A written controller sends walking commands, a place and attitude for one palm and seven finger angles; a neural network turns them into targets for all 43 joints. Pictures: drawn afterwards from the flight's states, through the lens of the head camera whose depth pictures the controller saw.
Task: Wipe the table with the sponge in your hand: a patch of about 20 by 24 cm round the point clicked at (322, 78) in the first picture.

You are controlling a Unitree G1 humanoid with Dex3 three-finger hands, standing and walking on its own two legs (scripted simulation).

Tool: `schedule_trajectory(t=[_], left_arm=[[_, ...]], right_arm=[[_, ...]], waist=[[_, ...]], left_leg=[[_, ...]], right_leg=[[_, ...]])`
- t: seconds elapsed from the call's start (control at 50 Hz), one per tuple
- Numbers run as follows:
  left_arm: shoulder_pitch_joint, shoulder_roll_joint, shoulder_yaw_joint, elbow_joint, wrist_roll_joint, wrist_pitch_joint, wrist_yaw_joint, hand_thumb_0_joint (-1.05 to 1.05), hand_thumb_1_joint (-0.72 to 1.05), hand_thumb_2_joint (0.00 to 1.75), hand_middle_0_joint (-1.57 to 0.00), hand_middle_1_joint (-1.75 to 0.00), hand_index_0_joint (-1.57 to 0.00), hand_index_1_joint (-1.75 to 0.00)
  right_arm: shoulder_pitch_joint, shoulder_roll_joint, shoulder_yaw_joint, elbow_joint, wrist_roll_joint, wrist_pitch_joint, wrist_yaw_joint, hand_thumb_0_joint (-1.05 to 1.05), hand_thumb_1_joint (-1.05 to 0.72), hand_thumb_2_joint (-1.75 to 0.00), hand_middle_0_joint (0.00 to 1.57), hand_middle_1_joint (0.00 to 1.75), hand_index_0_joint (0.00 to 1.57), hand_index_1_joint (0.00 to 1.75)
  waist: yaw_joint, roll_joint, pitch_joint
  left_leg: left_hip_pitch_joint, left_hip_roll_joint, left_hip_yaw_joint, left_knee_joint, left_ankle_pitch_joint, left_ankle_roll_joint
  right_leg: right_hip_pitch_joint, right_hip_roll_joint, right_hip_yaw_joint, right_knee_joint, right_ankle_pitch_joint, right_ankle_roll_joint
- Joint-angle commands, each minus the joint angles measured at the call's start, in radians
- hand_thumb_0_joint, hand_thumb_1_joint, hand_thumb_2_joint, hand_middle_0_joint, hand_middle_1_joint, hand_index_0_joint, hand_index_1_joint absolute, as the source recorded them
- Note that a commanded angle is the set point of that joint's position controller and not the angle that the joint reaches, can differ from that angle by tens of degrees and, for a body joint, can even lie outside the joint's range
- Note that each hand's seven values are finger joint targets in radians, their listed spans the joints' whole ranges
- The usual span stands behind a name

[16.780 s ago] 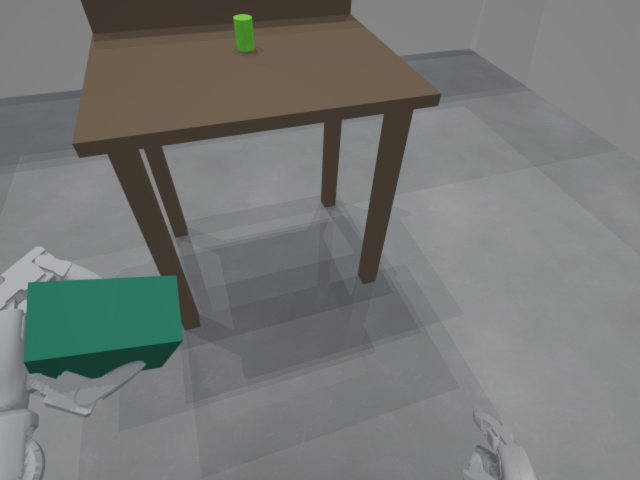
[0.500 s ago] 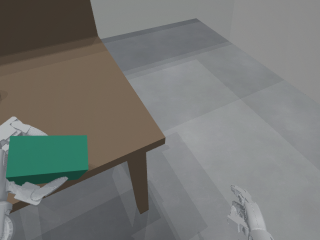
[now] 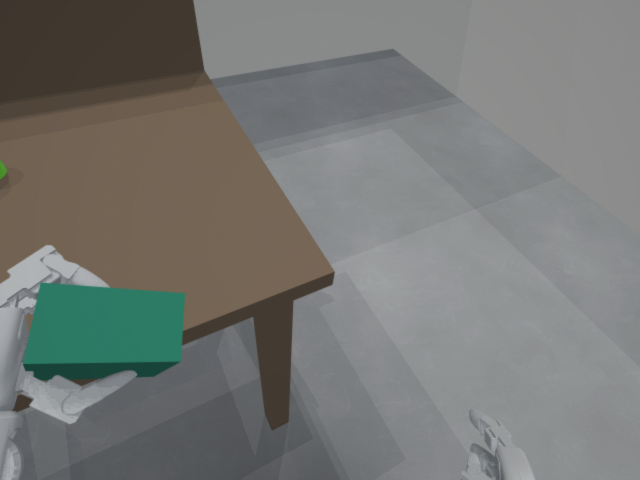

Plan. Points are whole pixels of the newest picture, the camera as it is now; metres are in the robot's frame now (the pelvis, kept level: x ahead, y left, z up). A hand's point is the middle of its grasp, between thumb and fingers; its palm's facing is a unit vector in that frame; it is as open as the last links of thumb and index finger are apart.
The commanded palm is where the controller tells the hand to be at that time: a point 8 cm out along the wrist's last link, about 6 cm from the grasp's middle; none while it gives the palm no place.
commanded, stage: come to a stop and stand still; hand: left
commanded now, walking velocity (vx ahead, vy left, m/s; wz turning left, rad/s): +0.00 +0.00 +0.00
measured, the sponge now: (127, 337) +0.22 +0.21 +0.12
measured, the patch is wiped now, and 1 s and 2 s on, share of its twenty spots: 0.00 0.00 0.00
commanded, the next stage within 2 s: look again from close up in 0.52 s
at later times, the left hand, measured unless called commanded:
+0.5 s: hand (78, 310) +0.23 +0.25 +0.15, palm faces +0.38 -0.85 -0.35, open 10.3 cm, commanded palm +0.17 +0.28 +0.18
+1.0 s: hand (85, 317) +0.22 +0.24 +0.15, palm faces +0.38 -0.86 -0.35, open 10.3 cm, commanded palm +0.16 +0.27 +0.18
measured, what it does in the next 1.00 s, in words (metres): stands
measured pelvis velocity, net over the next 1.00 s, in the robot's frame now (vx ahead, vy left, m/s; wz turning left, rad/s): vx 0.01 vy -0.01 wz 0.01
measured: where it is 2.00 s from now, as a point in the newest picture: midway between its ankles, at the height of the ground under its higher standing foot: outside the picture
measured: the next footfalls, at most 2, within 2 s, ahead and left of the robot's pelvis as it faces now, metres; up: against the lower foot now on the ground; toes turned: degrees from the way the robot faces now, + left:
none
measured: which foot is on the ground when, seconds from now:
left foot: down 0.00-1.00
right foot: down 0.00-1.00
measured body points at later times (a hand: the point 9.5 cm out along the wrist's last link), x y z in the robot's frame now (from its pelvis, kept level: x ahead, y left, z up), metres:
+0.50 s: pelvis +0.01 -0.01 +0.01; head +0.03 +0.02 +0.45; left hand +0.20 +0.29 +0.17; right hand +0.20 -0.22 -0.06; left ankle +0.03 +0.07 -0.74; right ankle +0.00 -0.14 -0.74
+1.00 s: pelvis +0.01 -0.01 +0.01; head +0.02 +0.01 +0.46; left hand +0.19 +0.29 +0.17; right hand +0.18 -0.23 -0.07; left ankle +0.03 +0.07 -0.74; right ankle +0.00 -0.14 -0.74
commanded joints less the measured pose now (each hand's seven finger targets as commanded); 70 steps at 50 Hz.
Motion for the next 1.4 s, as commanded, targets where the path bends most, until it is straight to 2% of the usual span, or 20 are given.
schedule_trajectory(t=[0.0,0.04,0.1,0.3,0.46,0.6,0.72,0.82,1.0,1.02,1.04,1.06,1.1,1.12,1.14,1.18,1.22,1.26,1.3,1.38], left_arm=[[-0.279,0.157,0.146,-0.261,-0.016,-0.075,0.045,0.00,0.10,1.30,-1.20,-1.60,-1.20,-1.60],[-0.273,0.116,0.095,-0.264,-0.005,-0.074,0.045,0.00,0.10,1.30,-1.20,-1.60,-1.20,-1.60],[-0.247,0.073,0.049,-0.269,0.004,-0.059,0.047,0.00,0.10,1.30,-1.20,-1.60,-1.20,-1.60],[-0.147,0.137,0.150,-0.193,-0.016,-0.017,0.045,0.00,0.10,1.30,-1.20,-1.60,-1.20,-1.60],[-0.167,0.109,0.094,-0.285,-0.020,-0.007,0.038,0.00,0.10,1.30,-1.20,-1.60,-1.20,-1.60],[-0.155,0.128,0.118,-0.247,-0.014,0.003,0.048,0.00,0.10,1.30,-1.20,-1.60,-1.20,-1.60],[-0.134,0.107,0.106,-0.202,-0.022,0.007,0.045,0.00,0.10,1.30,-1.20,-1.60,-1.20,-1.60],[-0.157,0.103,0.093,-0.215,-0.018,0.005,0.044,0.00,0.10,1.30,-1.20,-1.60,-1.20,-1.60],[-0.128,0.129,0.126,-0.228,-0.016,0.003,0.051,0.00,0.10,1.30,-1.20,-1.60,-1.20,-1.60],[-1.213,0.942,0.674,-0.541,0.146,-0.110,0.044,0.00,0.10,1.30,-1.20,-1.60,-1.20,-1.60],[-0.595,0.314,0.281,0.090,0.051,-0.065,0.011,0.00,0.10,1.30,-1.20,-1.60,-1.20,-1.60],[-0.288,0.242,0.236,0.057,0.008,-0.061,0.012,0.00,0.10,1.30,-1.20,-1.60,-1.20,-1.60],[-0.182,0.039,0.060,-0.007,-0.025,-0.051,-0.003,0.00,0.10,1.30,-1.20,-1.60,-1.20,-1.60],[-0.179,0.081,0.065,-0.131,-0.022,-0.058,0.001,0.00,0.10,1.30,-1.20,-1.60,-1.20,-1.60],[-0.125,0.077,0.052,-0.181,-0.022,-0.060,0.006,0.00,0.10,1.30,-1.20,-1.60,-1.20,-1.60],[-0.071,0.081,0.043,-0.234,-0.019,-0.055,0.016,0.00,0.10,1.30,-1.20,-1.60,-1.20,-1.60],[-0.066,0.119,0.088,-0.245,-0.016,-0.047,0.035,0.00,0.10,1.30,-1.20,-1.60,-1.20,-1.60],[-0.104,0.174,0.160,-0.246,-0.015,-0.052,0.046,0.00,0.10,1.30,-1.20,-1.60,-1.20,-1.60],[-0.193,0.251,0.232,-0.296,-0.015,-0.062,0.057,0.00,0.10,1.30,-1.20,-1.60,-1.20,-1.60],[-0.245,0.202,0.188,-0.279,-0.019,-0.070,0.052,0.00,0.10,1.30,-1.20,-1.60,-1.20,-1.60]], right_arm=[[-0.146,-0.133,-0.037,-0.170,0.002,-0.085,-0.020,0.00,-0.90,-0.90,0.20,0.30,0.20,0.30],[-0.131,-0.135,-0.036,-0.158,-0.001,-0.096,-0.014,0.00,-0.90,-0.90,0.20,0.30,0.20,0.30],[-0.128,-0.134,-0.040,-0.148,-0.002,-0.106,-0.002,0.00,-0.90,-0.90,0.20,0.30,0.20,0.30],[-0.142,-0.128,-0.033,-0.169,-0.009,-0.036,-0.011,0.00,-0.90,-0.90,0.20,0.30,0.20,0.30],[-0.131,-0.131,-0.032,-0.183,-0.006,-0.031,-0.011,0.00,-0.90,-0.90,0.20,0.30,0.20,0.30],[-0.137,-0.134,-0.035,-0.175,-0.007,-0.020,-0.016,0.00,-0.90,-0.90,0.20,0.30,0.20,0.30],[-0.136,-0.128,-0.032,-0.179,-0.007,-0.006,-0.019,0.00,-0.90,-0.90,0.20,0.30,0.20,0.30],[-0.137,-0.130,-0.033,-0.179,-0.006,-0.005,-0.019,0.00,-0.90,-0.90,0.20,0.30,0.20,0.30],[-0.132,-0.130,-0.038,-0.176,-0.007,-0.008,-0.022,0.00,-0.90,-0.90,0.20,0.30,0.20,0.30],[-0.024,-0.173,-0.029,-0.178,-0.045,-0.050,-0.008,0.00,-0.90,-0.90,0.20,0.30,0.20,0.30],[-0.114,-0.037,0.017,-0.106,-0.008,-0.045,-0.010,0.00,-0.90,-0.90,0.20,0.30,0.20,0.30],[-0.107,-0.122,-0.050,-0.141,-0.016,-0.061,-0.012,0.00,-0.90,-0.90,0.20,0.30,0.20,0.30],[-0.104,-0.135,-0.065,-0.156,0.012,-0.078,0.012,0.00,-0.90,-0.90,0.20,0.30,0.20,0.30],[-0.085,-0.158,-0.069,-0.158,0.006,-0.077,0.027,0.00,-0.90,-0.90,0.20,0.30,0.20,0.30],[-0.097,-0.152,-0.063,-0.157,0.003,-0.075,0.035,0.00,-0.90,-0.90,0.20,0.30,0.20,0.30],[-0.117,-0.145,-0.055,-0.170,0.004,-0.078,0.040,0.00,-0.90,-0.90,0.20,0.30,0.20,0.30],[-0.129,-0.144,-0.051,-0.176,0.003,-0.075,0.029,0.00,-0.90,-0.90,0.20,0.30,0.20,0.30],[-0.136,-0.146,-0.050,-0.180,0.000,-0.071,0.011,0.00,-0.90,-0.90,0.20,0.30,0.20,0.30],[-0.149,-0.147,-0.045,-0.181,-0.002,-0.068,-0.009,0.00,-0.90,-0.90,0.20,0.30,0.20,0.30],[-0.131,-0.134,-0.038,-0.175,-0.002,-0.073,-0.018,0.00,-0.90,-0.90,0.20,0.30,0.20,0.30]], waist=[[0.008,0.153,-0.099],[0.010,0.172,-0.125],[0.010,0.132,-0.154],[0.012,0.063,-0.125],[0.007,0.116,-0.195],[0.010,0.118,-0.158],[0.009,0.071,-0.123],[0.004,0.100,-0.111],[0.011,0.100,-0.152],[0.001,-0.037,0.049],[-0.002,-0.058,-0.162],[0.050,0.005,-0.124],[0.025,0.191,-0.234],[0.026,0.202,-0.247],[0.027,0.189,-0.243],[0.030,0.087,-0.204],[0.025,0.014,-0.176],[0.021,-0.011,-0.143],[0.014,0.044,-0.132],[0.013,0.156,-0.155]], left_leg=[[0.009,0.110,-0.132,-0.165,-0.085,-0.027],[0.024,0.109,-0.131,-0.166,-0.059,-0.026],[0.075,0.097,-0.113,-0.140,0.050,-0.041],[0.051,0.069,-0.082,-0.131,0.137,-0.061],[0.155,0.063,-0.066,-0.117,0.307,-0.065],[0.125,0.058,-0.067,-0.145,0.215,-0.072],[0.074,0.051,-0.072,-0.170,0.109,-0.067],[0.076,0.047,-0.075,-0.188,0.055,-0.065],[0.092,0.043,-0.070,-0.167,0.129,-0.066],[-0.094,0.126,-0.070,-0.017,0.155,-0.021],[0.105,0.079,-0.080,-0.047,0.239,-0.014],[0.109,0.084,-0.082,-0.039,0.214,-0.042],[0.133,0.083,-0.068,-0.064,0.200,-0.039],[0.132,0.099,-0.079,-0.066,0.207,-0.038],[0.106,0.110,-0.091,-0.084,0.198,-0.034],[0.054,0.113,-0.103,-0.109,0.126,-0.032],[0.030,0.115,-0.108,-0.129,0.050,-0.034],[0.004,0.107,-0.118,-0.140,0.017,-0.035],[-0.005,0.109,-0.128,-0.146,0.016,-0.034],[0.040,0.111,-0.117,-0.123,0.146,-0.032]], right_leg=[[0.056,-0.027,0.049,-0.057,0.009,-0.044],[0.082,-0.021,0.044,-0.053,0.044,-0.044],[0.084,-0.015,0.042,-0.060,0.104,-0.044],[0.094,-0.008,0.031,-0.116,0.159,-0.040],[0.113,0.009,0.003,-0.098,0.259,-0.028],[0.101,0.013,0.002,-0.120,0.194,-0.027],[0.108,0.010,0.005,-0.150,0.138,-0.027],[0.092,0.016,0.002,-0.162,0.094,-0.026],[0.124,0.016,-0.001,-0.141,0.159,-0.025],[-0.084,-0.087,0.070,-0.199,0.166,0.016],[-0.066,-0.103,0.043,-0.124,0.107,-0.052],[-0.002,-0.077,0.125,-0.160,0.198,-0.058],[0.087,-0.081,0.104,-0.066,0.176,-0.069],[0.088,-0.074,0.099,-0.058,0.165,-0.059],[0.096,-0.066,0.074,-0.048,0.146,-0.054],[0.096,-0.049,0.057,-0.051,0.103,-0.043],[0.080,-0.042,0.040,-0.052,0.067,-0.039],[0.071,-0.034,0.040,-0.057,0.045,-0.039],[0.081,-0.031,0.032,-0.037,0.058,-0.037],[0.106,-0.029,0.030,-0.018,0.147,-0.041]])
